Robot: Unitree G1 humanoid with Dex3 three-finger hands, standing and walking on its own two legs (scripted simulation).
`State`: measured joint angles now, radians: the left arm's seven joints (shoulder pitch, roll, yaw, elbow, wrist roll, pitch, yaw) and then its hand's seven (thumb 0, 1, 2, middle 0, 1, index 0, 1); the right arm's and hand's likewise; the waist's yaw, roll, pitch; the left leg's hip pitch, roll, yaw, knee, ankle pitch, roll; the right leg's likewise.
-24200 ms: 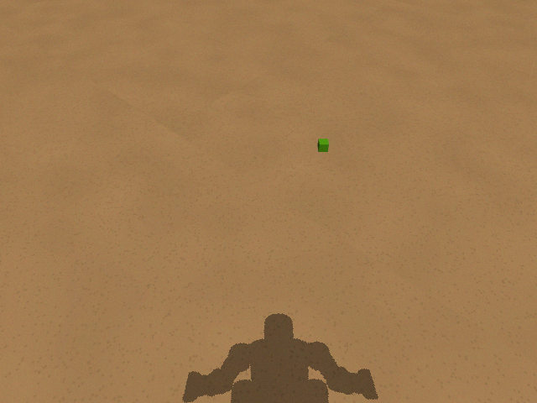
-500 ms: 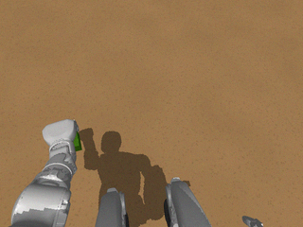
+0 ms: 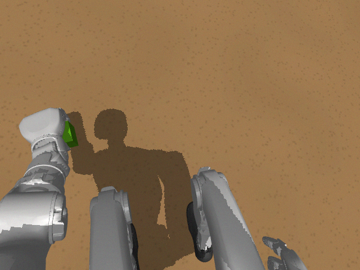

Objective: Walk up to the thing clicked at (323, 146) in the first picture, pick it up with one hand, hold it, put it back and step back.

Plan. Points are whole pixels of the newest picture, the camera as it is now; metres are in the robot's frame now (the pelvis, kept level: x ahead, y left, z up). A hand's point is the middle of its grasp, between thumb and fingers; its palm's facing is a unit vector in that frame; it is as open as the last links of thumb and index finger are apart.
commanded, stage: crouch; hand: left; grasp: from above
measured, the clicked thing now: (62, 136) +0.46 +0.24 -0.21
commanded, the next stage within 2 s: lower in 0.76 s
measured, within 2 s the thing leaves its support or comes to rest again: rests again in 1.62 s
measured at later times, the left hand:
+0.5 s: hand (68, 140) +0.46 +0.24 -0.25, palm faces -0.42 -0.16 -0.90, open 7.9 cm
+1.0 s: hand (70, 141) +0.47 +0.24 -0.30, palm faces -0.43 -0.16 -0.89, open 7.9 cm
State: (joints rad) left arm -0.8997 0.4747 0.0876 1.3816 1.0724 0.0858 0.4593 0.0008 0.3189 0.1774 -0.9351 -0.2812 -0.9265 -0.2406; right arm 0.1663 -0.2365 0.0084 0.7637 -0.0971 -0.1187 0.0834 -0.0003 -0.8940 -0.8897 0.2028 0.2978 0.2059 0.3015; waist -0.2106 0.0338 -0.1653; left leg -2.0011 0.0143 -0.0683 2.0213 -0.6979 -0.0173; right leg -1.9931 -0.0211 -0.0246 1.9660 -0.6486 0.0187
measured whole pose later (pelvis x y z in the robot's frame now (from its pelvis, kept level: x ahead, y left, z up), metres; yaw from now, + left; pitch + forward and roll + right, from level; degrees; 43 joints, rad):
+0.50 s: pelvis -0.01 +0.00 -0.08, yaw -2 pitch +37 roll -5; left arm -1.04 0.60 0.15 1.57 1.10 0.06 0.48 0.02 0.33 0.23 -1.03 -0.29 -0.91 -0.24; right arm 0.18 -0.26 0.03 0.79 -0.15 -0.14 0.15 0.00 -0.90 -0.89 0.20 0.30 0.20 0.30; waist -0.27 0.02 -0.09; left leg -2.22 0.01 -0.10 2.28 -0.71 -0.02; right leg -2.21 -0.01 -0.03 2.20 -0.64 0.03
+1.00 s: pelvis -0.01 +0.00 -0.12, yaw -3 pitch +36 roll -7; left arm -1.09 0.67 0.16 1.65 1.12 0.03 0.50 0.02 0.30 0.25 -1.09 -0.25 -0.93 -0.22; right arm 0.18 -0.29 0.07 0.79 -0.17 -0.17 0.22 0.00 -0.91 -0.90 0.20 0.30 0.20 0.30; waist -0.29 0.01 -0.04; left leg -2.31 0.00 -0.12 2.40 -0.72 -0.02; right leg -2.29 -0.01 -0.05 2.31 -0.65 0.03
